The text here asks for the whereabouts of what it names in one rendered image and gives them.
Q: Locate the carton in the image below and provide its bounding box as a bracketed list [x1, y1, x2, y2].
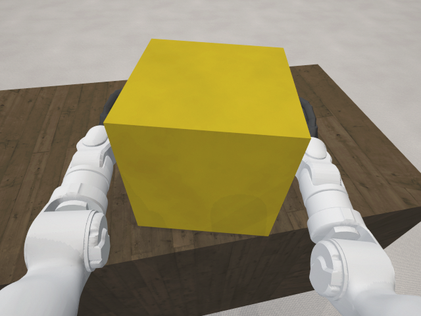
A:
[103, 39, 311, 236]

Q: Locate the left robot upper arm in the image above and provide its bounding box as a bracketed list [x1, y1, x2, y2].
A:
[0, 210, 110, 316]

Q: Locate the robot right hand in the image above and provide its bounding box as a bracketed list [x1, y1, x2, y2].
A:
[299, 97, 318, 138]

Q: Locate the robot right forearm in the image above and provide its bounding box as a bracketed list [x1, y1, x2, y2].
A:
[295, 137, 395, 275]

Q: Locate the right robot upper arm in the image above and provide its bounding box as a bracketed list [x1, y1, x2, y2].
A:
[309, 238, 421, 316]

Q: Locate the robot left hand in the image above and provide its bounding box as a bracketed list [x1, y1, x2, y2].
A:
[98, 88, 123, 126]

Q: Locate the pedestal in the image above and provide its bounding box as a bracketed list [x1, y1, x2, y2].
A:
[0, 65, 421, 316]

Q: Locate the robot left forearm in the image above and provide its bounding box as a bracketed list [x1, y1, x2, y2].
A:
[24, 126, 116, 269]

